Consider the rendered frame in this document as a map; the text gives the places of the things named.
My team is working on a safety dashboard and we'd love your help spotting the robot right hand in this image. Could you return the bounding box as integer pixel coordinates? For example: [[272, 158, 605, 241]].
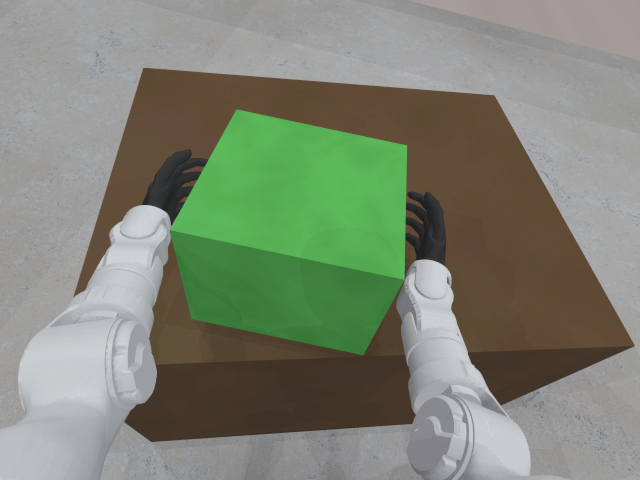
[[405, 192, 446, 266]]

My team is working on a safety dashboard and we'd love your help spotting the robot left hand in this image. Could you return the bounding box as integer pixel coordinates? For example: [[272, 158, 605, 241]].
[[142, 149, 208, 225]]

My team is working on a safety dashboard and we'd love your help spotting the carton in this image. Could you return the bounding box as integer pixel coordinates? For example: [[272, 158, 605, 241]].
[[170, 109, 407, 355]]

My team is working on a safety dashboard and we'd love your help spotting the right robot upper arm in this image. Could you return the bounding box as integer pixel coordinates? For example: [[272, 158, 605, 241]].
[[407, 394, 570, 480]]

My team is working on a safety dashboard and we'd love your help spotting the left robot upper arm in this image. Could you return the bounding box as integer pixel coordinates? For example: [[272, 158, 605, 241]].
[[0, 317, 157, 480]]

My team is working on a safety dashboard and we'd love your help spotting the robot right forearm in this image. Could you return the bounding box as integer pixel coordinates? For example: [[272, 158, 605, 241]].
[[396, 260, 511, 419]]

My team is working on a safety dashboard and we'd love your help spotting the robot left forearm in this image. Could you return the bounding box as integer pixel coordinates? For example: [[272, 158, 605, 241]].
[[18, 205, 171, 411]]

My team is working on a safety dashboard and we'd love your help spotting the pedestal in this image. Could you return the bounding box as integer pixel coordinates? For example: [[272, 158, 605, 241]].
[[73, 68, 635, 442]]

